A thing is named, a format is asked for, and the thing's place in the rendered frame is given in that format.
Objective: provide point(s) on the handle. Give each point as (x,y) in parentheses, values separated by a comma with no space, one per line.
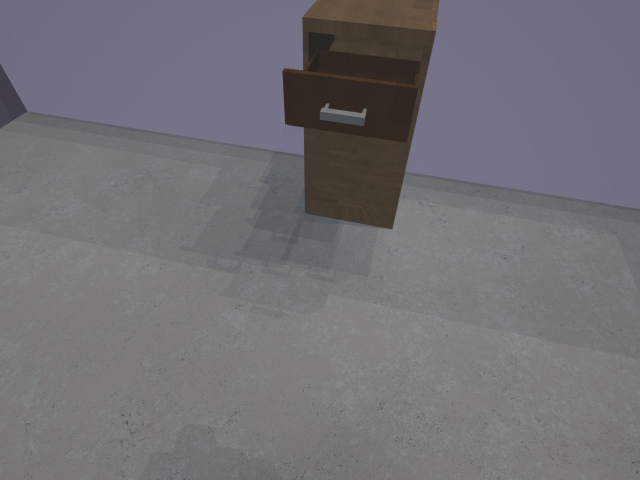
(342,116)

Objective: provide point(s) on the drawer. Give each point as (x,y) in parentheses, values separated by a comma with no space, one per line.
(386,87)

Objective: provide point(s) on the cabinet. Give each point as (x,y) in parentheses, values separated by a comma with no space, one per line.
(350,177)

